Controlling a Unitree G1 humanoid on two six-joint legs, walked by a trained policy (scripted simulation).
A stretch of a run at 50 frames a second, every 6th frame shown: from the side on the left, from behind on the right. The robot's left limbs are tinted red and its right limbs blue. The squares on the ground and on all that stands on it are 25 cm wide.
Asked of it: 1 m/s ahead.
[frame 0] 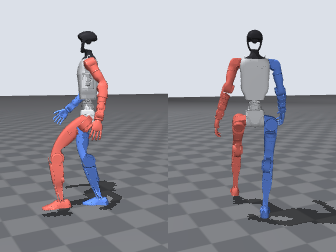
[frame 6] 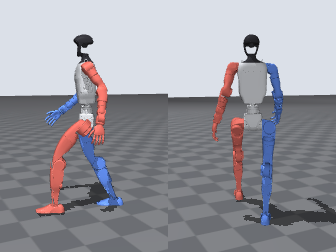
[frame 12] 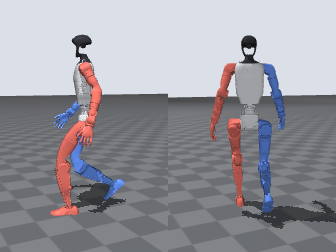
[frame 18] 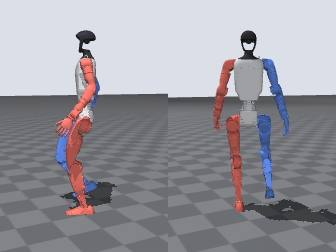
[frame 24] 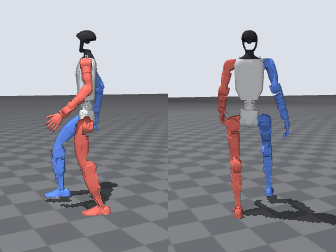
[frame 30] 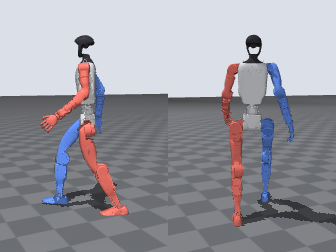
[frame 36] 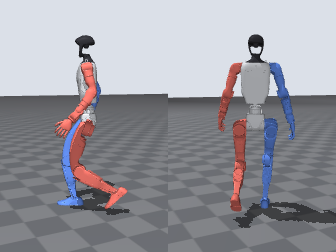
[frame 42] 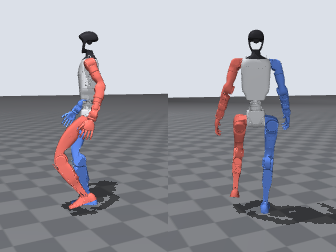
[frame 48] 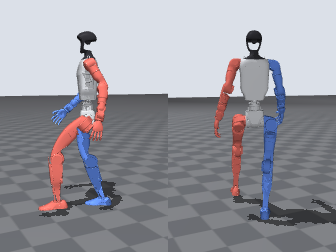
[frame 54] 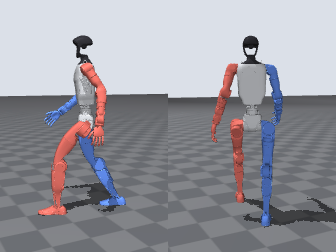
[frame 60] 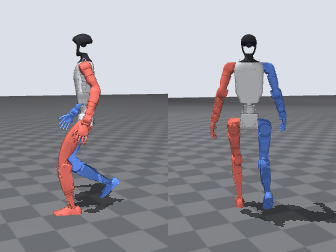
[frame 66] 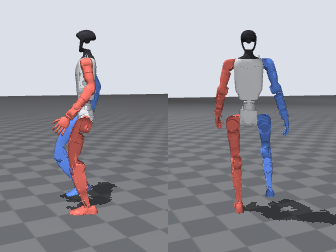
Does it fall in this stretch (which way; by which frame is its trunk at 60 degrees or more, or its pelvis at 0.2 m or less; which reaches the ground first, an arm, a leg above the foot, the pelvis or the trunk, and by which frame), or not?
no
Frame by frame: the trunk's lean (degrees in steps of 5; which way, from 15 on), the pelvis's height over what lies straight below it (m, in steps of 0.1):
0: 0, 0.8
6: 0, 0.7
12: 5, 0.7
18: 0, 0.8
24: 0, 0.8
30: 0, 0.7
36: 5, 0.7
42: 0, 0.8
48: 0, 0.8
54: 5, 0.7
60: 5, 0.8
66: 0, 0.8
